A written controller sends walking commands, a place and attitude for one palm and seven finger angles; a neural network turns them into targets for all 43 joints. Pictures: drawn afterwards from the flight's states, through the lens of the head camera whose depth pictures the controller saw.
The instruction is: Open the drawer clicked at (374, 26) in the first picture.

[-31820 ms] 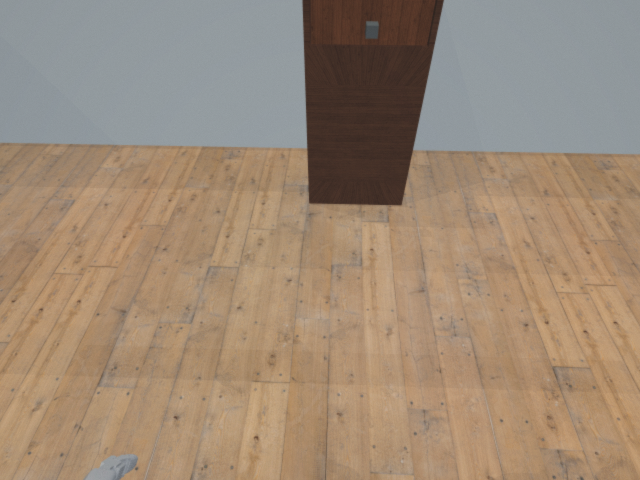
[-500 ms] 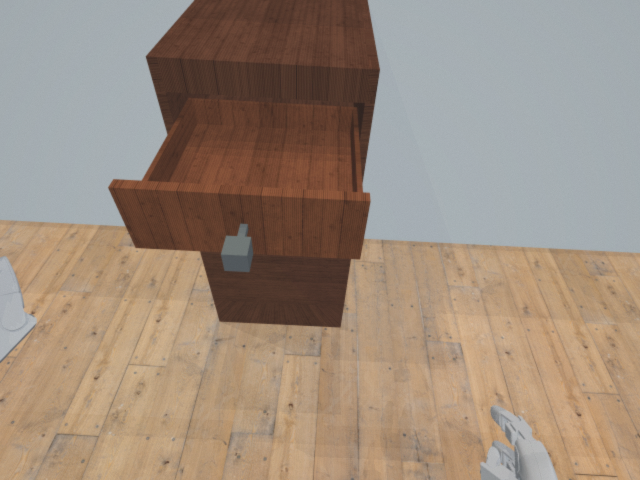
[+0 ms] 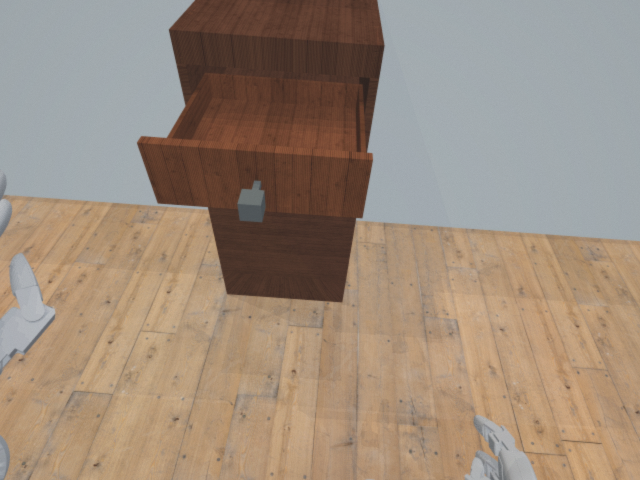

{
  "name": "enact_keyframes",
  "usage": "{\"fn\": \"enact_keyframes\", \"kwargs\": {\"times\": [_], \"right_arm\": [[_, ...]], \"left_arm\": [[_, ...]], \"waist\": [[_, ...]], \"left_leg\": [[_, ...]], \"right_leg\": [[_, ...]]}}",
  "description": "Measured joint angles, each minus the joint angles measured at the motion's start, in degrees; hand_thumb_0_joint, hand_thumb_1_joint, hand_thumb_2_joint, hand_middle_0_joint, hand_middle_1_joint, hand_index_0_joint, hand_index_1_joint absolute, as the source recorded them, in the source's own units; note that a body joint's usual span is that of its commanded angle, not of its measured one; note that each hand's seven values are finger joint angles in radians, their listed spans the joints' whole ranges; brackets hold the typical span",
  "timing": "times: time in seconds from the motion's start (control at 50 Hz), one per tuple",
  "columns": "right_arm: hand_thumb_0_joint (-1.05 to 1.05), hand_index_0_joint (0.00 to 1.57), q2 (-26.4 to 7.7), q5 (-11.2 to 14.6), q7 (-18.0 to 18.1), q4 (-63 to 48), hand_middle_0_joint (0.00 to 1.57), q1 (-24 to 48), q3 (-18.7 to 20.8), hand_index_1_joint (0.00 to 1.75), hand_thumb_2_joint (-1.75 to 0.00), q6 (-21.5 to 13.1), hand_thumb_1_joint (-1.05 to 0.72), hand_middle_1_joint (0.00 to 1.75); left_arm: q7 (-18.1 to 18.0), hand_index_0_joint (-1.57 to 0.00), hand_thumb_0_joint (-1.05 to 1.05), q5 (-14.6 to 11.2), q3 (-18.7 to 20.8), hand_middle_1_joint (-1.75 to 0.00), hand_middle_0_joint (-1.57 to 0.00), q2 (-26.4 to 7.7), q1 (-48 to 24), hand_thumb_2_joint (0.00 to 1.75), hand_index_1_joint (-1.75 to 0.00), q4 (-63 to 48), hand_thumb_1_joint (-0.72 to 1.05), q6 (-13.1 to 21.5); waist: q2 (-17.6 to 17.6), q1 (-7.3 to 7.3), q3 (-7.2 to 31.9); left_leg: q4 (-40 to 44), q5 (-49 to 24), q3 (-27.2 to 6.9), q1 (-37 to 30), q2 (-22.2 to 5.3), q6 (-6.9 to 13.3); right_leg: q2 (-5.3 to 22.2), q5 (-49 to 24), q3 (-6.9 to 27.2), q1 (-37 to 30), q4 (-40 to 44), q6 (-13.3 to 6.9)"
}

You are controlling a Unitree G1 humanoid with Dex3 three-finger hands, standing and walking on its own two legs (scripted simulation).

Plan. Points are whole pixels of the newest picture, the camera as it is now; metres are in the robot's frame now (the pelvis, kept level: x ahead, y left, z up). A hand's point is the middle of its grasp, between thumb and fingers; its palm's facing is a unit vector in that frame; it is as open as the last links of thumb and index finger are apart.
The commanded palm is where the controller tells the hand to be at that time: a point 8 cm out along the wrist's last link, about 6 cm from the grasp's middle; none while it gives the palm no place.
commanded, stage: stop stepping back and stand still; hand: left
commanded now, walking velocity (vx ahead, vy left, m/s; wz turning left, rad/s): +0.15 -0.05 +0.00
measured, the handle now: (254, 197) +0.54 +0.13 +0.04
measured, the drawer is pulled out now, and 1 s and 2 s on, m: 0.30 0.30 0.30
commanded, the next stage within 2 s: let the arm hang, fingers relaxed in 1.02 s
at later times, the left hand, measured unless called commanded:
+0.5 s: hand (89, 303) +0.22 +0.21 +0.20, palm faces +0.35 -0.82 -0.45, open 7.4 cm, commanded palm +0.15 +0.26 +0.23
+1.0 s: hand (58, 287) +0.23 +0.24 +0.20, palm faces +0.33 -0.81 -0.48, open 7.4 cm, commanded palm +0.17 +0.29 +0.23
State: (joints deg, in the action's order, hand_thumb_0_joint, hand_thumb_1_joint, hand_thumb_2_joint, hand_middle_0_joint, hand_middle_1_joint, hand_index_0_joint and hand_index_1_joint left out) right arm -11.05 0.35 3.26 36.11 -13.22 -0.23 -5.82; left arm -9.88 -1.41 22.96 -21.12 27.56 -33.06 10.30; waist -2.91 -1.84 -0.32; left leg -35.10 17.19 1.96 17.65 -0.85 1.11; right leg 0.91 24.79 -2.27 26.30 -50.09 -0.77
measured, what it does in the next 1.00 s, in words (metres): steps on the spot: left foot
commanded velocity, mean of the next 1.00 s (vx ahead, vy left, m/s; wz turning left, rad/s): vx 0.02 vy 0.01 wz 0.00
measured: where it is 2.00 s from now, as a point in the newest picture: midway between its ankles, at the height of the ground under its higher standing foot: outside the picture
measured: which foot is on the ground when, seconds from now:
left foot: down 0.00-0.16, up 0.18-0.42, down 0.44-1.00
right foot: down 0.00-1.00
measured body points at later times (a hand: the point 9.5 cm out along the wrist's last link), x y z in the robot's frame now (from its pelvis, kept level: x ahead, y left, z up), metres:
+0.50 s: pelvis +0.02 -0.02 +0.01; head +0.05 -0.01 +0.46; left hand +0.19 +0.25 +0.22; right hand +0.18 -0.27 -0.07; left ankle +0.05 +0.11 -0.72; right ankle +0.02 -0.10 -0.72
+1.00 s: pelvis +0.03 +0.01 +0.02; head +0.07 +0.02 +0.47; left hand +0.21 +0.28 +0.23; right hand +0.20 -0.22 -0.07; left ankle +0.05 +0.11 -0.72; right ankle +0.02 -0.10 -0.72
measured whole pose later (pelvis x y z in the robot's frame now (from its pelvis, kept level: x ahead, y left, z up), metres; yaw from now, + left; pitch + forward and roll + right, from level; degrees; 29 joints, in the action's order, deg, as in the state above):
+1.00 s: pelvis +0.03 +0.01 +0.02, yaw +0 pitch +0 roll -1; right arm -10.9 0.6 2.5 34.0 -11.1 -0.9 -4.3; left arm -8.5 -3.4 22.9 -24.5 36.5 -39.4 11.3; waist -0.2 -0.2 -3.6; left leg -25.9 12.1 2.7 14.2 -1.2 0.9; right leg -0.7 12.8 -5.3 9.8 -22.2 -1.2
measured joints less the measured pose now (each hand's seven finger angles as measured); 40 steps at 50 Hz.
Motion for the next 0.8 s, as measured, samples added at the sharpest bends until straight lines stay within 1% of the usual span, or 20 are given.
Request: {"fn": "enact_keyframes", "kwargs": {"times": [0.04, 0.06, 0.1, 0.14, 0.16, 0.18, 0.2, 0.22, 0.26, 0.28, 0.32, 0.38, 0.42, 0.44, 0.46, 0.5, 0.54, 0.6, 0.66, 0.8], "right_arm": [[0.01, 0.2, 1.4, -0.15, -0.76, -0.1, 0.2, -0.8, -0.27, 0.3, -0.9, -1.24, -0.91, 0.3], [0.01, 0.2, 1.9, -0.13, -1.16, -0.1, 0.2, -1.4, -0.49, 0.3, -0.9, -1.76, -0.91, 0.3], [0.01, 0.2, 2.26, -0.08, -1.6, -0.08, 0.2, -2.44, -0.99, 0.3, -0.9, -2.35, -0.91, 0.3], [0.01, 0.2, 2.02, -0.12, -1.67, -0.34, 0.2, -3.18, -1.25, 0.3, -0.9, -2.3, -0.9, 0.3], [0.01, 0.2, 1.8, -0.12, -1.66, -0.47, 0.2, -3.29, -1.19, 0.3, -0.9, -2.07, -0.9, 0.3], [0.01, 0.2, 1.33, -0.06, -1.64, 0.02, 0.2, -2.65, -0.88, 0.3, -0.9, -1.47, -0.9, 0.3], [0.01, 0.2, 0.83, 0.01, -1.54, 0.9, 0.2, -1.71, -0.51, 0.3, -0.9, -0.65, -0.9, 0.3], [0.01, 0.2, 0.37, 0.03, -1.46, 1.84, 0.2, -0.89, -0.06, 0.3, -0.9, 0.09, -0.9, 0.3], [0.01, 0.2, -0.43, 0.09, -1.48, 3.02, 0.2, 0.09, 0.64, 0.3, -0.9, 1.27, -0.9, 0.3], [0.01, 0.2, -0.75, 0.15, -1.46, 3.06, 0.2, 0.34, 0.85, 0.3, -0.9, 1.77, -0.91, 0.3], [0.01, 0.2, -1.1, 0.35, -1.19, 2.47, 0.2, 0.6, 1.09, 0.3, -0.9, 2.35, -0.91, 0.3], [0.01, 0.2, -1.6, 0.47, -0.69, 0.97, 0.2, 0.62, 1.24, 0.3, -0.9, 1.82, -0.91, 0.3], [0.01, 0.2, -2.26, 0.27, -0.45, 0.06, 0.2, 0.64, 1.38, 0.3, -0.9, 0.98, -0.91, 0.3], [0.01, 0.2, -2.84, 0.12, -0.38, -0.62, 0.2, 0.58, 1.56, 0.3, -0.9, 0.59, -0.91, 0.3], [0.01, 0.2, -3.0, -0.01, -0.27, -0.82, 0.2, 0.86, 1.9, 0.3, -0.9, 0.27, -0.91, 0.3], [0.01, 0.2, -2.57, 0.04, -0.25, -0.89, 0.2, 1.63, 2.05, 0.3, -0.9, 0.24, -0.91, 0.3], [0.01, 0.2, -2.13, 0.16, -0.36, -1.49, 0.2, 2.21, 1.68, 0.3, -0.9, 0.19, -0.91, 0.3], [0.01, 0.2, -1.44, 0.33, -0.62, -2.53, 0.2, 3.13, 1.15, 0.3, -0.9, -0.06, -0.91, 0.3], [0.01, 0.2, -0.75, 0.59, -1.02, -2.85, 0.2, 4.13, 0.65, 0.3, -0.9, -0.03, -0.91, 0.3], [0.01, 0.2, 0.56, 0.77, -1.24, -2.72, 0.2, 4.23, -0.56, 0.3, -0.9, 1.16, -0.91, 0.3]], "left_arm": [[0.4, -0.2, 0.02, 0.11, 0.36, -0.3, -0.21, -1.47, 2.64, 0.89, -0.3, -2.64, 0.89, 0.14], [0.58, -0.2, 0.02, 0.07, 0.59, -0.3, -0.21, -2.31, 4.29, 0.89, -0.3, -4.44, 0.89, 0.34], [0.64, -0.21, 0.02, -0.18, 1.27, -0.3, -0.21, -3.86, 7.56, 0.89, -0.3, -7.99, 0.89, 1.18], [0.49, -0.21, 0.02, -0.27, 2.55, -0.3, -0.22, -5.58, 9.76, 0.89, -0.3, -10.41, 0.89, 2.25], [0.43, -0.21, 0.02, -0.13, 3.48, -0.3, -0.22, -6.55, 10.08, 0.89, -0.3, -10.94, 0.89, 2.88], [0.56, -0.21, 0.02, 0.04, 3.83, -0.3, -0.22, -6.73, 9.47, 0.89, -0.3, -10.77, 0.89, 3.44], [0.79, -0.21, 0.02, -0.06, 3.76, -0.3, -0.22, -6.5, 8.35, 0.89, -0.3, -9.98, 0.89, 3.88], [1.03, -0.21, 0.02, -0.14, 3.44, -0.3, -0.22, -6.05, 6.93, 0.89, -0.3, -8.7, 0.88, 4.13], [1.3, -0.21, 0.01, -0.44, 3.28, -0.3, -0.22, -4.62, 5.17, 0.89, -0.3, -5.34, 0.88, 4.5], [1.33, -0.21, 0.01, -0.62, 3.44, -0.3, -0.22, -3.82, 5.02, 0.89, -0.3, -3.59, 0.88, 4.49], [1.23, -0.21, 0.01, -0.88, 3.69, -0.3, -0.22, -2.65, 5.47, 0.89, -0.3, -0.64, 0.88, 4.07], [0.93, -0.21, 0.01, -0.93, 2.36, -0.3, -0.22, -1.36, 6.43, 0.89, -0.3, 0.83, 0.89, 2.94], [0.76, -0.21, 0.01, -0.89, 0.67, -0.3, -0.22, -0.58, 7.15, 0.89, -0.3, -0.57, 0.89, 2.35], [0.75, -0.21, 0.01, -0.88, -0.24, -0.3, -0.22, -0.26, 7.61, 0.89, -0.3, -1.94, 0.89, 2.24], [0.8, -0.21, 0.02, -0.83, -0.98, -0.3, -0.22, -0.31, 7.63, 0.89, -0.3, -3.19, 0.89, 2.28], [0.93, -0.21, 0.02, -0.68, -1.68, -0.3, -0.22, -1.12, 7.21, 0.89, -0.3, -5.16, 0.89, 2.4], [0.95, -0.21, 0.02, -0.58, -0.94, -0.3, -0.22, -2.41, 7.45, 0.89, -0.3, -6.79, 0.89, 2.74], [0.71, -0.21, 0.02, -0.79, 1.27, -0.3, -0.22, -4.28, 7.59, 0.89, -0.3, -7.97, 0.88, 3.16], [0.57, -0.21, 0.02, -1.26, 2.61, -0.3, -0.22, -5.01, 7.24, 0.89, -0.3, -7.69, 0.88, 3.4], [1.26, -0.21, 0.01, -1.92, 1.12, -0.3, -0.22, -3.3, 7.32, 0.89, -0.3, -4.36, 0.89, 1.62]], "waist": [[-1.03, -0.86, -0.33], [-1.24, -1.06, -0.28], [-0.86, -0.76, -0.24], [0.16, -0.1, -0.32], [0.59, 0.31, -0.39], [1.8, 0.79, -0.96], [2.84, 1.03, -1.7], [3.56, 1.1, -2.26], [4.16, 1.09, -2.2], [4.21, 0.97, -1.87], [3.83, 0.54, -1.25], [3.01, 0.13, -1.2], [2.94, 0.12, -1.69], [3.58, 0.22, -1.92], [3.58, 0.3, -2.47], [2.03, 1.33, -3.66], [1.2, 1.92, -3.93], [1.53, 1.97, -4.12], [2.48, 1.87, -4.25], [3.69, 1.36, -3.31]], "left_leg": [[1.59, -1.55, -0.07, -0.41, -0.06, -0.58], [2.62, -2.18, -0.27, -0.61, -0.28, -0.95], [3.77, -2.86, -0.5, -0.71, -1.11, -1.89], [2.47, -2.17, -0.7, 0.16, -1.81, -2.6], [0.48, -1.02, -0.71, 1.24, -1.94, -2.5], [-2.97, 2.04, -1.35, 2.68, -2.29, -1.87], [-7.74, 4.68, -2.22, 4.36, -2.0, -1.37], [-12.66, 5.98, -2.7, 6.03, -1.34, -1.11], [-19.22, 5.12, -2.26, 8.41, -0.11, -1.02], [-20.26, 3.9, -1.65, 8.9, 0.22, -1.11], [-17.29, 2.27, -0.2, 8.06, 0.34, -1.13], [-6.34, 1.21, 1.21, 3.89, -0.11, -0.38], [2.22, -1.4, 1.03, 0.01, -0.55, 0.23], [5.96, -3.13, 0.23, -1.84, -1.15, 0.68], [7.19, -5.73, -0.29, -2.34, -1.43, 0.09], [6.54, -5.48, 0.05, -2.65, -1.1, -1.2], [6.66, -4.62, 0.41, -2.76, -1.08, -1.69], [6.79, -4.33, 0.24, -2.47, -1.31, -1.67], [6.82, -4.2, 0.21, -2.49, -1.49, -1.51], [8.19, -4.38, 0.73, -3.39, -1.05, -0.87]], "right_leg": [[-0.86, 0.11, 0.07, 1.61, -5.38, 0.57], [-0.99, -0.41, -0.46, 1.39, -4.9, 0.81], [-1.06, -1.28, -1.94, -1.14, 1.29, 1.15], [-1.07, -2.34, -3.24, -5.8, 10.58, 1.17], [-1.13, -4.37, -3.16, -7.81, 14.92, 0.45], [-1.8, -7.14, -3.55, -7.8, 15.43, -1.11], [-2.21, -8.05, -3.97, -7.89, 15.13, -2.43], [-2.27, -8.34, -4.32, -8.46, 15.48, -3.25], [-1.94, -8.93, -4.27, -9.8, 17.5, -3.67], [-1.73, -9.37, -3.97, -10.41, 18.7, -3.59], [-1.28, -10.22, -3.27, -11.51, 20.79, -3.38], [-1.04, -10.71, -2.97, -12.93, 22.6, -3.14], [-1.5, -10.32, -3.34, -13.55, 22.6, -2.9], [-2.24, -9.88, -3.78, -13.57, 22.13, -2.76], [-2.5, -9.32, -4.11, -13.51, 21.38, -2.6], [-2.05, -8.83, -3.7, -13.88, 20.93, -2.25], [-2.03, -9.07, -3.33, -14.03, 21.54, -2.11], [-2.35, -9.72, -3.46, -14.42, 23.08, -2.04], [-2.58, -10.3, -3.45, -15.02, 24.4, -1.85], [-2.23, -11.03, -2.95, -16.09, 26.4, -1.11]]}}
